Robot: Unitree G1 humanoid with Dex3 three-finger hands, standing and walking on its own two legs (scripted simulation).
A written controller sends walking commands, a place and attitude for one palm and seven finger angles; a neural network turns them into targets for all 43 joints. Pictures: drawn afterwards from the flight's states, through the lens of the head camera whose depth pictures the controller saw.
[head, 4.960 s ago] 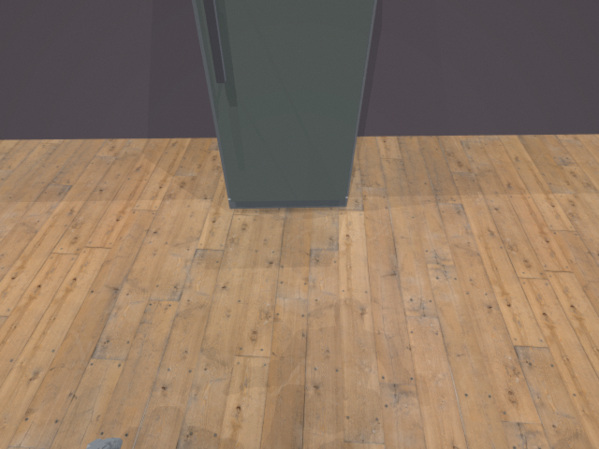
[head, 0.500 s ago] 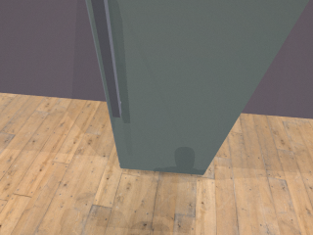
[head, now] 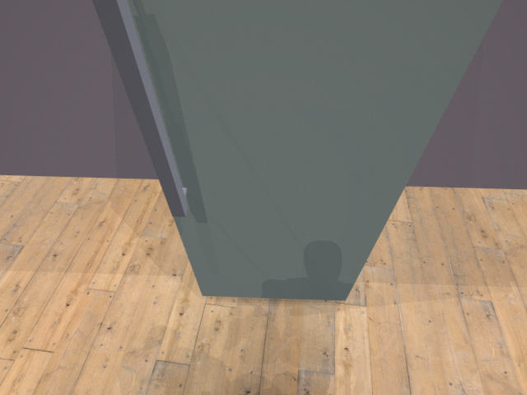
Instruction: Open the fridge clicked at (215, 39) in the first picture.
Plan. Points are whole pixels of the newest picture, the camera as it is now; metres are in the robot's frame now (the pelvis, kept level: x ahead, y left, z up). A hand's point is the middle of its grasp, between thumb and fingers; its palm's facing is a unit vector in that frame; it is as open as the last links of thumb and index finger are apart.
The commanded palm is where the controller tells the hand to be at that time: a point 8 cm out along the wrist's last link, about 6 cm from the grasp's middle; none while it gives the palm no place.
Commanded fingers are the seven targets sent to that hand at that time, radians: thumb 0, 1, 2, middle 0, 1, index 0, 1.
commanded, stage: come to a stop and stand still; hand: left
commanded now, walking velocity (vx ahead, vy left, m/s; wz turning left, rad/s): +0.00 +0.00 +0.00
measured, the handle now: (156, 119) +0.50 +0.20 +0.15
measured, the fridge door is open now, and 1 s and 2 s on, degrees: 0 0 0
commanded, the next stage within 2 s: look again from close up in 1.04 s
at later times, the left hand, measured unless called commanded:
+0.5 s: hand out of the picture -0.04 +0.20 -0.17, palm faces +0.07 -0.97 -0.24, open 7.4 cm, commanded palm none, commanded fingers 0.00 0.90 0.90 -0.20 -0.30 -0.20 -0.30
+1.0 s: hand out of the picture -0.02 +0.18 -0.17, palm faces +0.05 -0.98 -0.19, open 7.3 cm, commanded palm none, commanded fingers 0.00 0.90 0.90 -0.20 -0.30 -0.20 -0.30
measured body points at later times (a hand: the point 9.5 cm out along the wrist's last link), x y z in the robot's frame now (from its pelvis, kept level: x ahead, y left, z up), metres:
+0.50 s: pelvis -0.03 +0.02 +0.00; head -0.05 +0.01 +0.45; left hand -0.04 +0.25 -0.15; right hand +0.03 -0.21 -0.15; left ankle +0.00 +0.11 -0.73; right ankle +0.04 -0.10 -0.73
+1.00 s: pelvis -0.02 +0.01 +0.01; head -0.02 +0.01 +0.46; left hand -0.02 +0.23 -0.15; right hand -0.05 -0.20 -0.16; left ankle +0.00 +0.11 -0.73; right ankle +0.04 -0.10 -0.73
